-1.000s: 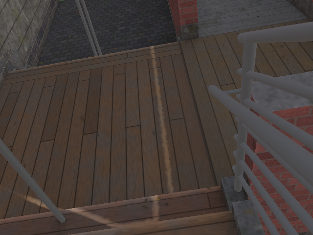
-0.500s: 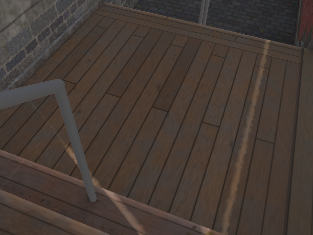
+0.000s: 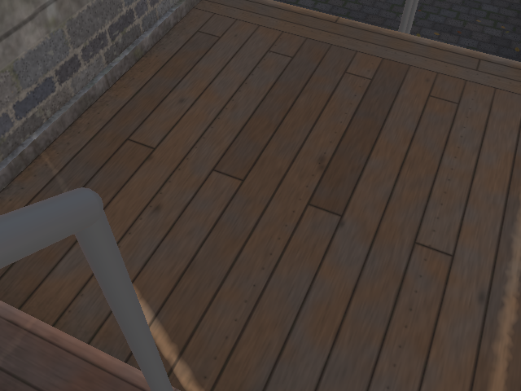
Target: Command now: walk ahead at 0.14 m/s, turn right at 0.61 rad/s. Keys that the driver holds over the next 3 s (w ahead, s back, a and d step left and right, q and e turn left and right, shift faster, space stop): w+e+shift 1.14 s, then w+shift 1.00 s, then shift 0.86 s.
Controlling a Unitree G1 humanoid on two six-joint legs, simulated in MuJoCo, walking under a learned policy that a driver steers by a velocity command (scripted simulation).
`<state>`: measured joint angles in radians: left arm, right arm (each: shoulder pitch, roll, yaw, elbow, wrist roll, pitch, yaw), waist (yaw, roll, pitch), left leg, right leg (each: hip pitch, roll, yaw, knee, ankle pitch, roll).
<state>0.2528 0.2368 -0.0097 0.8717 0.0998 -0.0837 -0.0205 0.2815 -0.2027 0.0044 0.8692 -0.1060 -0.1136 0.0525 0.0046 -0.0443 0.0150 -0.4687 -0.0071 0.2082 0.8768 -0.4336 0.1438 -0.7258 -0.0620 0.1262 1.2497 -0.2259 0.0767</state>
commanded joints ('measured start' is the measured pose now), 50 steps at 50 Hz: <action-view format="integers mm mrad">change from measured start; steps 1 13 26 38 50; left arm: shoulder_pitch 175 143 -19 -61 -455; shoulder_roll -53 74 100 111 9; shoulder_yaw -21 96 76 73 15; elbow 11 -7 -61 -107 -258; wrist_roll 36 -93 -129 -45 -89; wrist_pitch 21 112 -11 47 66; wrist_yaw -16 -11 38 21 -55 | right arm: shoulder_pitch -29 153 -219 157 293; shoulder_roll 73 -207 -116 -129 -52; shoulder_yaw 47 -105 -60 -110 -54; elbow -85 74 -91 1 142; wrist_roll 1 55 79 72 84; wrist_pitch -46 74 7 35 8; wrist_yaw -81 -124 -19 -38 -81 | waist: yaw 19 66 -21 -118 -47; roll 77 116 37 207 61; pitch -91 -41 29 11 136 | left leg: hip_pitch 30 121 133 577 496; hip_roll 357 375 82 376 173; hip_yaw -245 -4 -267 -780 -26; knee -221 625 -219 -629 -711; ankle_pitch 529 641 983 -384 946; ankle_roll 45 -27 -149 -116 -256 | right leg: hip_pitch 58 653 164 -382 -105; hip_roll -138 88 99 26 57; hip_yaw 34 -260 204 -69 -285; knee -368 -731 -673 625 -247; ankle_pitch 494 163 -134 -168 207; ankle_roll -21 -274 -304 -236 -249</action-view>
